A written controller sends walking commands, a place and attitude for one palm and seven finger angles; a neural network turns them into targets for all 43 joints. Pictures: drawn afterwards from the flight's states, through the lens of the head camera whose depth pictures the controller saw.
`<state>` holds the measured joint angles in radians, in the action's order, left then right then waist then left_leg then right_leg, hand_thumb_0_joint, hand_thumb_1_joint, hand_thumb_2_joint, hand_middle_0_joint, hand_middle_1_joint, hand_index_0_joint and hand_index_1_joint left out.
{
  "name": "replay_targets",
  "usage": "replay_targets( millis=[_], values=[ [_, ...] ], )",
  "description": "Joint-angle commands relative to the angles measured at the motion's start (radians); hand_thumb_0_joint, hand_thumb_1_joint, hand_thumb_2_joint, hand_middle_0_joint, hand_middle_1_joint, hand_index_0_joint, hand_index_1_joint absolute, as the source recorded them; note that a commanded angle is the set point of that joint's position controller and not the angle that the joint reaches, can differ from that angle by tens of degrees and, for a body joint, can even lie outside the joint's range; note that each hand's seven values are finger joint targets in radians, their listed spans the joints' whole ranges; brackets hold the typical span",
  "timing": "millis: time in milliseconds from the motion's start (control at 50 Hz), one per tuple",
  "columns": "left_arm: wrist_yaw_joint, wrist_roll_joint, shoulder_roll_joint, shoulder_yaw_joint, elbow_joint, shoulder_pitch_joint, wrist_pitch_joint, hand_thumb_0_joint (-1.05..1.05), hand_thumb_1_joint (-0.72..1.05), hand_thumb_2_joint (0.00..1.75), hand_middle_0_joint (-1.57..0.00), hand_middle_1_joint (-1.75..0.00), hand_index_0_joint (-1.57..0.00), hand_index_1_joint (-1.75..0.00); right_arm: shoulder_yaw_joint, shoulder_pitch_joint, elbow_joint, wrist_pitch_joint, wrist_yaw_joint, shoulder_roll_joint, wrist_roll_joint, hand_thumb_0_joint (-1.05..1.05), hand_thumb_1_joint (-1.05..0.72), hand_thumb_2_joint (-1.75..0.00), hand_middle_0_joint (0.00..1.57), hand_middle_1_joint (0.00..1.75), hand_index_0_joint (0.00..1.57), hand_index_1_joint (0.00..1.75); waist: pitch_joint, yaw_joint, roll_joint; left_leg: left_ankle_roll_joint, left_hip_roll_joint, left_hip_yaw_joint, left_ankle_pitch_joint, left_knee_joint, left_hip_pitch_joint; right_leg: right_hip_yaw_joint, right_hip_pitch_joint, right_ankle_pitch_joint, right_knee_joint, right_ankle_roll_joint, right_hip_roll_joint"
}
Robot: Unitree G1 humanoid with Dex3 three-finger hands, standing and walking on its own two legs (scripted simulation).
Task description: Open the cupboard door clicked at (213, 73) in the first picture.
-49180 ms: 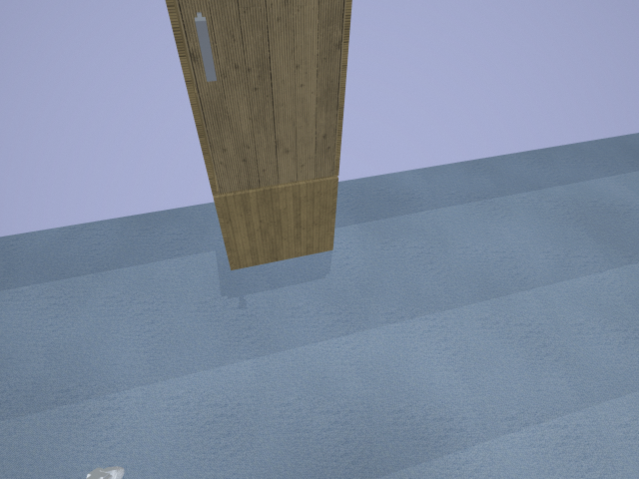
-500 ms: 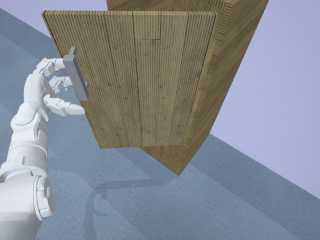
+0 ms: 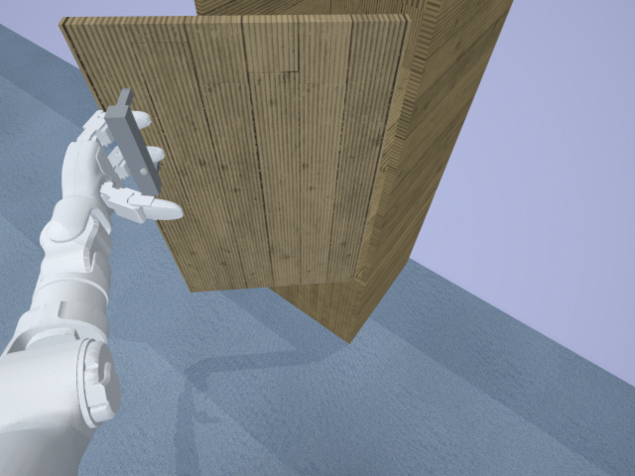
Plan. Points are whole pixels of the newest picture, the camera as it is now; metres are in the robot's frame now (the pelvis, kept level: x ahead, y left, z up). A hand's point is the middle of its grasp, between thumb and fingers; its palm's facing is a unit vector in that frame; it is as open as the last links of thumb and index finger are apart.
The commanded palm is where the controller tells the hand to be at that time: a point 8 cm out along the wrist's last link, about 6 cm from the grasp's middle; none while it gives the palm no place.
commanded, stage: slide the fingers in behind the handle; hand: left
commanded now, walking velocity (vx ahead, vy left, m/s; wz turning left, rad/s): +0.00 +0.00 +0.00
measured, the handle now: (139, 144) +0.51 +0.22 +0.13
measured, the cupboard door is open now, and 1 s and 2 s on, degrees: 42 42 53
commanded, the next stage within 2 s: close the thumb around the handle in 0.66 s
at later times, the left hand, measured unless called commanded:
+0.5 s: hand (152, 175) +0.46 +0.20 +0.13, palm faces +0.08 -1.00 +0.01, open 14.0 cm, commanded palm +0.43 +0.24 +0.13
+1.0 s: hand (153, 177) +0.45 +0.20 +0.13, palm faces +0.09 -1.00 +0.01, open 12.5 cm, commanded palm +0.43 +0.23 +0.13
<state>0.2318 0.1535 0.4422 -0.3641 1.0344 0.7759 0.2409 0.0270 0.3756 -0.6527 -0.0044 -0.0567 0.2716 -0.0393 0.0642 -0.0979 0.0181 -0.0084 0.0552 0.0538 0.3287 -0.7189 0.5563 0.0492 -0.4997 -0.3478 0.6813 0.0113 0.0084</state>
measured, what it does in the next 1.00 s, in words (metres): stands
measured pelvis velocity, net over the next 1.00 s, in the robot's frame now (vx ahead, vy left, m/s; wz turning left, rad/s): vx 0.00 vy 0.01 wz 0.01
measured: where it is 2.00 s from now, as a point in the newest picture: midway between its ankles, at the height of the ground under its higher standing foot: outside the picture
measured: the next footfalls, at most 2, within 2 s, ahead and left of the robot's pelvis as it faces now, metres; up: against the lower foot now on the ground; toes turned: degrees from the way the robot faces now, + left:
none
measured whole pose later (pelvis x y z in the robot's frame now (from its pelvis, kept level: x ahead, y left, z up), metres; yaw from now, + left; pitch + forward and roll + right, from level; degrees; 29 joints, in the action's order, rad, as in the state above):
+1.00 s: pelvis +0.00 +0.01 +0.00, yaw +1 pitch +9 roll -1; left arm 0.14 0.16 0.35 -0.28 0.94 0.73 0.23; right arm 0.01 0.36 -0.67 0.02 -0.04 0.26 -0.04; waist 0.07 -0.07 0.03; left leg -0.01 0.04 0.05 0.34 -0.72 0.53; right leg 0.05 -0.47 -0.36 0.68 0.00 0.00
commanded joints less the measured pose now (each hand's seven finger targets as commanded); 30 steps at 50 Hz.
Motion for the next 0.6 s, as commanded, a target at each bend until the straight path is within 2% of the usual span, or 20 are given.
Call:
replay_targets(
  millis=[0,40,80,100,120,160,200,220,280,320,340,380,400,420,440,460,500,520,540,580],
  values=[
    [0.003,0.023,0.261,-0.038,-0.246,0.423,0.072,0.00,-0.50,0.30,-0.30,-1.20,-0.30,-1.20,-0.057,0.055,0.100,0.030,-0.009,0.156,-0.002,0.00,-0.90,-0.90,0.20,0.30,0.20,0.30,0.364,0.012,0.031,-0.036,-0.048,-0.042,-0.274,0.061,-0.243,-0.025,0.114,0.361,-0.080,0.002,0.028],
    [0.004,0.028,0.245,-0.027,-0.237,0.412,0.062,0.00,-0.50,0.30,-0.30,-1.20,-0.30,-1.20,-0.057,0.049,0.101,0.028,-0.010,0.154,-0.006,0.00,-0.90,-0.90,0.20,0.30,0.20,0.30,0.339,0.008,0.020,-0.036,-0.047,-0.038,-0.254,0.068,-0.227,-0.026,0.109,0.352,-0.088,-0.001,0.027],
    [0.002,0.026,0.209,0.007,-0.263,0.450,0.061,0.00,-0.50,0.30,-0.30,-1.20,-0.30,-1.20,-0.059,0.048,0.100,0.030,-0.010,0.151,-0.006,0.00,-0.90,-0.90,0.20,0.30,0.20,0.30,0.333,-0.002,0.046,-0.034,-0.046,-0.041,-0.243,0.072,-0.245,-0.022,0.083,0.329,-0.090,0.000,0.027],
    [-0.003,0.029,0.206,0.003,-0.275,0.447,0.065,0.00,-0.50,0.30,-0.30,-1.20,-0.30,-1.20,-0.061,0.052,0.097,0.032,-0.009,0.152,-0.004,0.00,-0.90,-0.90,0.20,0.30,0.20,0.30,0.345,-0.005,0.028,-0.038,-0.047,-0.042,-0.259,0.063,-0.257,-0.022,0.086,0.339,-0.088,0.001,0.030],
    [-0.009,0.029,0.231,-0.022,-0.269,0.430,0.063,0.00,-0.50,0.30,-0.30,-1.20,-0.30,-1.20,-0.063,0.050,0.095,0.032,-0.009,0.154,-0.005,0.00,-0.90,-0.90,0.20,0.30,0.20,0.30,0.347,0.007,0.034,-0.035,-0.046,-0.042,-0.249,0.065,-0.253,-0.025,0.087,0.331,-0.090,0.000,0.029],
    [-0.014,0.027,0.171,0.027,-0.281,0.452,0.064,0.00,-0.50,0.30,-0.30,-1.20,-0.30,-1.20,-0.060,0.045,0.092,0.036,-0.007,0.147,-0.005,0.00,-0.90,-0.90,0.20,0.30,0.20,0.30,0.334,-0.004,0.059,-0.030,-0.044,-0.048,-0.256,0.070,-0.272,-0.018,0.062,0.319,-0.089,0.003,0.030],
    [-0.027,0.026,0.154,0.038,-0.295,0.453,0.068,0.00,-0.50,0.30,-0.30,-1.20,-0.30,-1.20,-0.063,0.049,0.088,0.039,-0.004,0.148,-0.003,0.00,-0.90,-0.90,0.20,0.30,0.20,0.30,0.346,-0.007,0.052,-0.031,-0.043,-0.053,-0.276,0.062,-0.293,-0.014,0.053,0.321,-0.085,0.005,0.032],
    [-0.035,0.024,0.167,0.026,-0.292,0.454,0.066,0.00,-0.50,0.30,-0.30,-1.20,-0.30,-1.20,-0.064,0.047,0.084,0.039,-0.002,0.150,-0.003,0.00,-0.90,-0.90,0.20,0.30,0.20,0.30,0.351,-0.002,0.061,-0.028,-0.042,-0.055,-0.269,0.062,-0.294,-0.014,0.046,0.314,-0.083,0.004,0.032],
    [-0.054,0.015,0.146,0.039,-0.275,0.465,0.061,0.00,-0.50,0.30,-0.30,-1.20,-0.30,-1.20,-0.063,0.043,0.081,0.043,0.001,0.148,-0.002,0.00,-0.90,-0.90,0.20,0.30,0.20,0.30,0.326,-0.005,0.042,-0.026,-0.041,-0.059,-0.256,0.069,-0.282,-0.010,0.037,0.298,-0.083,0.004,0.031],
    [-0.060,0.005,0.169,0.025,-0.282,0.465,0.066,0.00,-0.50,0.30,-0.30,-1.20,-0.30,-1.20,-0.064,0.048,0.081,0.043,0.001,0.151,0.000,0.00,-0.90,-0.90,0.20,0.30,0.20,0.30,0.366,-0.001,0.033,-0.027,-0.042,-0.059,-0.284,0.064,-0.294,-0.012,0.057,0.325,-0.073,0.004,0.029],
    [-0.058,0.005,0.153,0.035,-0.289,0.466,0.066,0.00,-0.50,0.30,-0.30,-1.20,-0.30,-1.20,-0.064,0.042,0.084,0.045,0.002,0.147,0.000,0.00,-0.90,-0.90,0.20,0.30,0.20,0.30,0.369,0.003,0.058,-0.024,-0.042,-0.057,-0.291,0.062,-0.301,-0.012,0.052,0.328,-0.071,0.005,0.029],
    [-0.056,0.007,0.131,0.048,-0.277,0.464,0.067,0.00,-0.50,0.30,-0.30,-1.20,-0.30,-1.20,-0.064,0.043,0.082,0.044,0.003,0.146,0.000,0.00,-0.90,-0.90,0.20,0.30,0.20,0.30,0.351,-0.002,0.032,-0.022,-0.039,-0.063,-0.299,0.064,-0.303,-0.006,0.045,0.328,-0.071,0.007,0.031],
    [-0.055,0.010,0.118,0.061,-0.291,0.466,0.071,0.00,-0.50,0.30,-0.30,-1.20,-0.30,-1.20,-0.063,0.042,0.085,0.046,0.005,0.146,0.000,0.00,-0.90,-0.90,0.20,0.30,0.20,0.30,0.357,-0.003,0.052,-0.023,-0.039,-0.063,-0.312,0.058,-0.316,-0.007,0.041,0.332,-0.070,0.008,0.032],
    [-0.059,0.011,0.132,0.046,-0.289,0.459,0.072,0.00,-0.50,0.30,-0.30,-1.20,-0.30,-1.20,-0.063,0.040,0.084,0.046,0.005,0.148,-0.001,0.00,-0.90,-0.90,0.20,0.30,0.20,0.30,0.357,0.006,0.044,-0.020,-0.038,-0.069,-0.312,0.060,-0.315,-0.005,0.038,0.326,-0.067,0.010,0.032],
    [-0.058,0.015,0.091,0.082,-0.310,0.488,0.073,0.00,-0.50,0.30,-0.30,-1.20,-0.30,-1.20,-0.062,0.032,0.085,0.048,0.007,0.143,-0.001,0.00,-0.90,-0.90,0.20,0.30,0.20,0.30,0.360,-0.008,0.069,-0.019,-0.038,-0.066,-0.306,0.061,-0.334,-0.005,0.025,0.321,-0.070,0.007,0.033],
    [-0.061,0.015,0.119,0.050,-0.294,0.467,0.073,0.00,-0.50,0.30,-0.30,-1.20,-0.30,-1.20,-0.065,0.037,0.081,0.050,0.006,0.147,0.000,0.00,-0.90,-0.90,0.20,0.30,0.20,0.30,0.359,0.005,0.052,-0.016,-0.037,-0.072,-0.306,0.061,-0.326,-0.003,0.029,0.314,-0.067,0.010,0.033],
    [-0.064,0.014,0.130,0.046,-0.293,0.456,0.076,0.00,-0.50,0.30,-0.30,-1.20,-0.30,-1.20,-0.064,0.040,0.083,0.049,0.005,0.150,0.001,0.00,-0.90,-0.90,0.20,0.30,0.20,0.30,0.361,0.002,0.014,-0.022,-0.038,-0.068,-0.306,0.058,-0.310,-0.004,0.047,0.323,-0.068,0.008,0.033],
    [-0.064,0.012,0.107,0.068,-0.313,0.473,0.078,0.00,-0.50,0.30,-0.30,-1.20,-0.30,-1.20,-0.063,0.030,0.084,0.051,0.007,0.145,0.000,0.00,-0.90,-0.90,0.20,0.30,0.20,0.30,0.358,-0.001,0.045,-0.020,-0.037,-0.066,-0.314,0.061,-0.321,-0.005,0.038,0.330,-0.066,0.008,0.033],
    [-0.064,0.014,0.108,0.060,-0.315,0.456,0.077,0.00,-0.50,0.30,-0.30,-1.20,-0.30,-1.20,-0.064,0.031,0.084,0.052,0.008,0.144,0.000,0.00,-0.90,-0.90,0.20,0.30,0.20,0.30,0.374,0.008,0.055,-0.018,-0.038,-0.067,-0.319,0.059,-0.330,-0.005,0.040,0.331,-0.065,0.009,0.032],
    [-0.067,0.013,0.130,0.041,-0.305,0.456,0.072,0.00,-0.50,0.30,-0.30,-1.20,-0.30,-1.20,-0.063,0.034,0.082,0.051,0.008,0.147,0.001,0.00,-0.90,-0.90,0.20,0.30,0.20,0.30,0.360,0.008,0.036,-0.018,-0.039,-0.066,-0.308,0.061,-0.311,-0.006,0.049,0.331,-0.068,0.008,0.032]
  ],
)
